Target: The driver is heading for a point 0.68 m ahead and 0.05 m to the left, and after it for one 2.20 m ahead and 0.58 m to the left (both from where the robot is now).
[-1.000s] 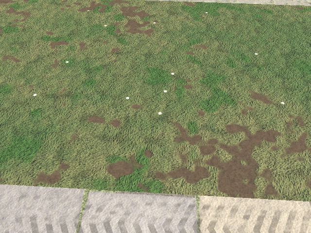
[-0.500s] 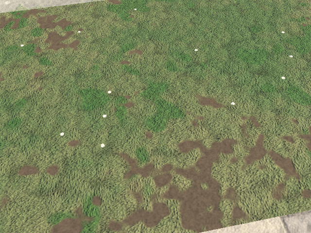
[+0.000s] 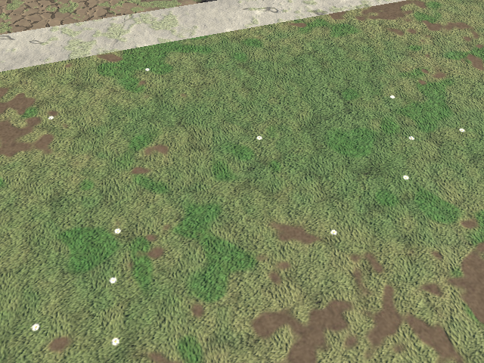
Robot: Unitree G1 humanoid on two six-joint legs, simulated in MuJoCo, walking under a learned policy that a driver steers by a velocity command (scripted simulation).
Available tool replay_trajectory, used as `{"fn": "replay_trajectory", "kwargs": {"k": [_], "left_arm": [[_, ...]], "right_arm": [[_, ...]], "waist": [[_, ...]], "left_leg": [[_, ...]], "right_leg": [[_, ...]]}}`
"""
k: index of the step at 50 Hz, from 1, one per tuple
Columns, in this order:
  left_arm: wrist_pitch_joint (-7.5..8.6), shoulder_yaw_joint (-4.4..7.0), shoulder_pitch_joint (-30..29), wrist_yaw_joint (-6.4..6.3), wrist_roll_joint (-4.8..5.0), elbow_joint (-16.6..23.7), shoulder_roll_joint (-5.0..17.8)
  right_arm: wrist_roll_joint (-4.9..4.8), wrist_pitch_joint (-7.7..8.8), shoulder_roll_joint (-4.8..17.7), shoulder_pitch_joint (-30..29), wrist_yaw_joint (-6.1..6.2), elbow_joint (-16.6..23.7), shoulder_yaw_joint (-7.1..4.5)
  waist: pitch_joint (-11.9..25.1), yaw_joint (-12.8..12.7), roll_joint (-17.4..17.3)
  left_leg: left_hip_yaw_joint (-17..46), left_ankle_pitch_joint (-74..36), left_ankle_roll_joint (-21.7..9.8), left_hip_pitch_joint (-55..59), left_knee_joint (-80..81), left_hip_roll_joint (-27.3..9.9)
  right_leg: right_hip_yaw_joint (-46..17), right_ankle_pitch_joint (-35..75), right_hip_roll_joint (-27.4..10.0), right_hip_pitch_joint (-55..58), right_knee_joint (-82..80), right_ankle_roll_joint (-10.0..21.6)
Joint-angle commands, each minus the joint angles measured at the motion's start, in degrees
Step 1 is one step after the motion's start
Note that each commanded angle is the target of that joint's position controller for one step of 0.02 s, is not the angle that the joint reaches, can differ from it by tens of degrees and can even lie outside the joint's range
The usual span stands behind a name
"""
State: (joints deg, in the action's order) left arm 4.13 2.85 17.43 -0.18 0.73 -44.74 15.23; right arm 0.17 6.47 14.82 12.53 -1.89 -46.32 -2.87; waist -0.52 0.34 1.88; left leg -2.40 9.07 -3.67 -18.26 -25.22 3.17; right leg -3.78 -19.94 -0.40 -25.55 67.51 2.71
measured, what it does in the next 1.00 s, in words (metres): walks ahead: right foot, then left foot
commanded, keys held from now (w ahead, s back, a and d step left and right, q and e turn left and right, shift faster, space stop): w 0.62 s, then no key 0.38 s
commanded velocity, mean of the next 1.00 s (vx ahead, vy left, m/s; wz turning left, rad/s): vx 0.40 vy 0.00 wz -0.02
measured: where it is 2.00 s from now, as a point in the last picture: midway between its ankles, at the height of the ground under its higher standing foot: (264, 339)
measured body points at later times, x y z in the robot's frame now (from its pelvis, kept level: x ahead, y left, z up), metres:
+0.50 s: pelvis +0.27 -0.06 -0.01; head +0.30 -0.07 +0.44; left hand +0.44 +0.19 -0.09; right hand +0.30 -0.33 -0.14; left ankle +0.13 +0.08 -0.65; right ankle +0.34 -0.15 -0.74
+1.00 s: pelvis +0.47 -0.02 -0.01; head +0.50 -0.01 +0.44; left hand +0.53 +0.25 -0.15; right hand +0.64 -0.27 -0.11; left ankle +0.57 +0.07 -0.74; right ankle +0.38 -0.16 -0.69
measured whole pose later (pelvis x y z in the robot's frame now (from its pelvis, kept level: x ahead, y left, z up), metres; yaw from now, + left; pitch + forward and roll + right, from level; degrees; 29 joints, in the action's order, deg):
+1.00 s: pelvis +0.47 -0.02 -0.01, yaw +0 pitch +2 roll -1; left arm 1.4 2.3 15.2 -0.8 0.4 -50.4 15.7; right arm 0.9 3.1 12.7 4.8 -1.1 -45.9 -1.3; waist -1.6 -1.4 1.2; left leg -1.6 5.1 -2.2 -25.3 -28.3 0.5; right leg -1.9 -33.6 0.1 -19.2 54.8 -2.0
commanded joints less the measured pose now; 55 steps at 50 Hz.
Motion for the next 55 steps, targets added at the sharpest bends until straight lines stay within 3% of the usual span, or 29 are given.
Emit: {"fn": "replay_trajectory", "kwargs": {"k": [1, 4, 9, 14, 17, 18, 19, 20, 21, 22, 23, 24, 25, 27, 31, 33, 36, 39, 41, 43, 44, 45, 46, 47, 48, 49, 50, 52, 55], "left_arm": [[0.63, 1.39, 0.33, -0.18, -0.22, 4.45, 4.19], [0.34, 0.94, -4.01, -0.49, -0.67, 6.23, 3.11], [0.93, 0.24, -12.82, 0.24, -0.32, 8.22, 1.45], [1.60, 0.16, -20.50, 1.89, 0.46, 11.12, 1.94], [2.10, 0.78, -18.58, 2.59, 0.34, 11.41, 3.78], [2.18, 1.51, -13.99, 2.46, 0.08, 10.20, 5.07], [2.11, 2.88, -5.38, 1.99, -0.20, 7.55, 7.72], [1.91, 4.12, 5.89, 1.26, -0.98, 5.54, 12.12], [1.63, 4.79, 8.10, 1.48, -1.22, 4.54, 16.19], [1.45, 3.46, 8.82, 1.49, -0.48, 4.52, 10.35], [1.44, 2.62, 4.48, 1.32, -0.28, 4.94, 8.44], [1.34, 2.15, 0.49, 1.37, -0.45, 5.43, 7.39], [1.33, 1.76, -2.30, 1.66, -0.74, 5.61, 6.07], [1.89, 1.48, -4.22, 1.97, -1.05, 5.32, 4.96], [2.61, 2.16, -2.34, 1.44, -0.77, 2.93, 7.22], [2.12, 2.04, -1.74, 0.91, -0.92, 1.90, 7.44], [1.33, 2.00, 0.36, 0.28, -0.78, 0.16, 8.27], [0.47, 1.84, 2.09, -0.03, -0.45, -1.80, 8.53], [-0.10, 1.93, 1.23, -0.30, -0.19, -2.51, 8.84], [-0.58, 1.83, -0.60, -0.63, 0.13, -2.78, 8.43], [-0.40, 1.40, 1.42, -0.71, -0.72, -2.79, 7.20], [0.28, 0.05, 7.94, -0.46, -1.88, -3.19, 3.32], [0.07, -0.93, 11.70, -0.23, -1.34, -5.03, 1.37], [-0.87, 0.25, 9.14, -0.09, -0.37, -5.16, 5.90], [-2.01, 0.68, 5.21, -0.44, 0.31, -4.31, 6.71], [-3.26, 0.87, 2.26, -1.04, 0.05, -3.95, 6.42], [-4.47, 1.09, 1.06, -1.63, -0.43, -3.70, 6.19], [-5.68, 0.78, 2.41, -2.48, -0.76, -4.70, 4.06], [-5.60, 0.59, 3.04, -2.64, -1.05, -6.32, 2.79]], "right_arm": [[0.05, 0.72, 5.50, 1.40, -0.01, 2.24, -0.95], [-0.40, 0.63, 7.94, 3.51, 0.61, 0.90, -1.59], [-1.13, -0.53, 8.76, 7.61, 1.31, -0.92, -1.53], [-1.40, -1.78, 9.59, 11.64, 1.45, -3.09, -1.53], [-1.53, -2.60, 11.03, 10.54, 1.91, -3.51, -2.01], [-1.61, -2.83, 11.52, 9.14, 2.03, -3.30, -2.10], [-1.40, -2.96, 10.54, 8.68, 2.11, -2.94, -1.71], [-0.11, -2.71, 8.02, 8.16, 2.23, -1.19, -0.58], [-0.37, -1.37, 0.81, 15.70, 1.71, -0.49, 1.58], [-1.55, -0.29, 7.01, 12.98, 1.30, -1.43, 0.26], [-2.55, 0.28, 9.63, 7.24, 1.05, 0.42, -0.54], [-2.14, 0.33, 8.97, 4.12, 1.23, 0.99, -0.45], [-1.17, 0.04, 8.37, 2.75, 1.38, 1.25, -0.67], [-0.97, -1.33, 6.52, 5.07, 1.42, 0.73, -0.71], [-0.30, -2.66, 4.83, 1.20, 1.89, 2.11, -0.53], [0.08, -2.50, 4.18, -2.13, 1.83, 2.90, -0.38], [0.18, -1.90, 2.57, -6.81, 1.32, 3.77, 0.23], [-0.05, -1.84, 3.45, -9.88, 0.76, 4.87, 0.04], [0.27, -1.62, 4.85, -9.96, 0.34, 5.37, -0.38], [0.96, -1.22, 6.52, -4.25, 0.40, 3.35, -1.19], [1.45, -0.98, 9.91, -0.71, 0.86, 2.38, -2.10], [2.54, -1.24, 12.43, 2.10, 1.33, 2.44, -2.27], [1.95, -2.18, 8.11, 4.33, 1.34, 1.61, -1.25], [0.56, -2.89, 5.79, 4.20, 0.92, 1.30, -0.49], [0.11, -3.31, 5.68, 0.56, 0.83, 1.52, -0.40], [0.24, -3.59, 5.27, -3.21, 0.94, 2.09, -0.16], [0.60, -3.88, 5.33, -6.73, 1.13, 2.58, -0.11], [1.59, -4.44, 5.79, -10.34, 1.50, 2.64, -0.43], [1.21, -4.60, 4.98, -9.91, 2.07, 1.32, -0.34]], "waist": [[2.69, -0.62, -6.44], [1.28, 0.04, -5.60], [-0.17, 3.14, -5.62], [-2.81, 5.38, -6.12], [-1.59, 2.71, -7.35], [1.13, -0.31, -7.51], [6.75, -4.21, -6.36], [15.68, -8.27, -0.27], [22.37, -4.28, 15.43], [21.56, -6.65, 10.45], [12.52, -6.08, 7.14], [8.17, -4.34, 2.28], [4.89, -2.64, 0.63], [3.82, 0.41, 2.36], [0.89, 0.76, 1.27], [-0.43, 0.21, 0.97], [0.49, -1.74, 1.52], [1.36, -2.79, 2.59], [2.11, -2.01, 3.36], [4.86, 1.22, 2.46], [8.49, 1.44, -1.12], [16.05, -0.68, -9.51], [22.47, 0.60, -16.54], [20.98, 1.48, -12.13], [15.21, 0.82, -8.96], [10.69, 0.15, -6.71], [7.81, -1.11, -7.16], [5.75, -2.90, -10.56], [7.09, -2.78, -10.27]], "left_leg": [[18.45, -7.34, -10.27, 10.64, 14.51, -15.38], [14.20, -14.14, -10.90, 10.33, 16.49, -15.42], [7.94, -14.93, -7.90, 11.90, 16.61, -12.81], [9.29, -13.12, -7.49, 17.90, 13.88, -16.12], [9.67, -21.36, -6.03, 21.40, 9.14, -17.79], [8.14, -30.08, -5.10, 20.93, 3.98, -16.56], [5.80, -34.72, -3.64, 17.66, -5.84, -13.64], [3.14, -20.60, -1.47, 5.61, -23.58, -10.28], [3.12, 19.19, 1.84, -17.58, -42.78, -0.18], [9.70, 23.65, 1.38, -24.54, -49.52, -2.62], [8.49, 18.67, 0.88, -27.63, -50.07, -5.40], [6.98, 13.49, 1.12, -25.67, -47.44, -7.97], [6.51, 10.55, 1.67, -23.47, -44.04, -9.41], [6.71, 7.44, 2.38, -17.83, -40.50, -10.98], [6.01, 0.27, 4.23, -20.44, -32.20, -11.61], [5.11, -5.29, 4.70, -19.72, -24.50, -10.69], [2.61, -13.70, 4.49, -13.11, -13.50, -7.67], [3.18, -14.82, 3.63, -11.13, -8.34, -6.05], [3.84, -10.92, 2.10, -10.12, -5.56, -5.53], [2.58, -14.88, 0.15, -1.77, 0.64, -3.98], [5.19, -35.12, -1.58, 7.28, 0.26, -7.51], [15.56, -55.24, -8.61, 25.78, -5.27, -18.53], [25.05, -57.38, -15.84, 31.37, -3.75, -25.97], [25.55, -43.41, -14.98, 26.90, -1.05, -24.08], [23.74, -29.82, -12.82, 20.93, 1.73, -22.30], [22.04, -19.13, -11.22, 14.05, 4.64, -20.72], [20.17, -10.48, -9.74, 7.23, 7.59, -19.22], [15.33, -2.10, -7.98, -2.00, 11.09, -15.55], [12.07, 3.85, -7.43, -3.59, 11.41, -13.91]], "right_leg": [[-1.12, 3.83, -5.86, -11.05, -2.99, -0.80], [0.24, 8.91, -6.85, -14.28, -10.62, -2.42], [2.37, 22.95, -5.22, -12.19, -27.54, -2.63], [3.35, 21.59, -3.26, -12.15, -35.53, -1.44], [4.04, 15.66, -1.70, -7.17, -38.71, 0.95], [5.58, 15.77, 0.00, 0.06, -40.51, 2.17], [5.86, 17.41, 0.43, 12.73, -40.93, 4.03], [-5.59, 20.80, -10.14, 30.93, -38.62, 8.16], [-32.08, 11.60, -22.61, 49.22, -44.05, 17.41], [-36.83, 4.11, -22.02, 48.28, -48.16, 16.71], [-27.99, 6.38, -19.84, 40.57, -49.31, 14.05], [-21.35, 11.81, -17.25, 32.30, -50.61, 12.57], [-17.12, 16.44, -15.14, 25.55, -52.52, 11.90], [-12.50, 19.48, -12.85, 18.63, -56.15, 11.60], [-6.85, 23.29, -12.13, 15.37, -59.78, 12.42], [-2.59, 33.74, -10.53, 15.10, -58.69, 10.95], [2.65, 41.02, -8.08, 14.65, -56.07, 8.42], [1.53, 40.35, -9.65, 18.90, -52.75, 7.74], [-0.33, 39.98, -11.00, 21.99, -48.86, 6.83], [-0.21, 39.48, -8.94, 22.77, -41.61, 4.53], [1.72, 34.94, -5.07, 20.03, -34.42, 2.03], [3.28, 14.18, -0.67, 6.73, -21.56, -1.33], [1.30, -17.42, 2.03, -0.02, -10.00, -4.10], [-1.77, -21.39, 0.32, -1.66, -5.98, -4.75], [-1.21, -18.94, -1.28, -4.53, -4.77, -5.18], [-0.56, -16.01, -2.59, -4.80, -6.32, -5.57], [-0.58, -12.85, -3.75, -2.21, -9.51, -5.92], [1.45, -7.98, -3.12, 5.55, -16.74, -6.16], [2.92, 0.33, -2.36, 12.27, -26.44, -5.18]]}}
